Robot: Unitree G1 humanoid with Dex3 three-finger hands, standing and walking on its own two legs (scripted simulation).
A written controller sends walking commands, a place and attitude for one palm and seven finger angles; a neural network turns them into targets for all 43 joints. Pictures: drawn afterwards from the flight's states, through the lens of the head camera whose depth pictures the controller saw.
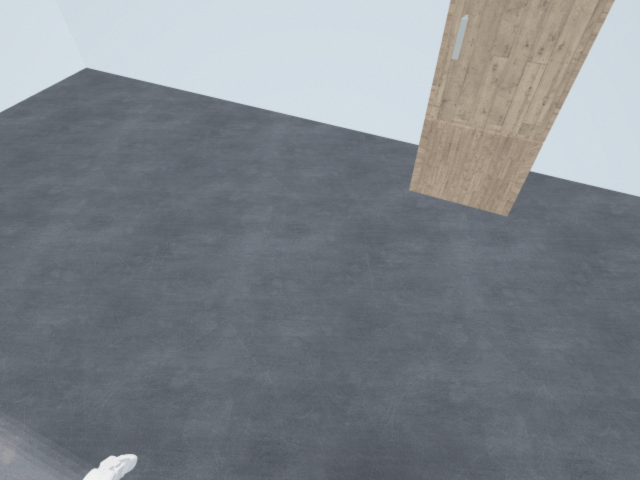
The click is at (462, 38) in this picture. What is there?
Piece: cupboard door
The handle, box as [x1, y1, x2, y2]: [451, 15, 467, 59]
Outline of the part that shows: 467,15 461,18 451,58 456,59 458,56 467,21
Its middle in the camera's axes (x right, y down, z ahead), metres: +0.47 -0.68 +1.31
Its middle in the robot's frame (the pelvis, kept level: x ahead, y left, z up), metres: +1.46 -0.40 -0.03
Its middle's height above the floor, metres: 0.74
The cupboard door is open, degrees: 0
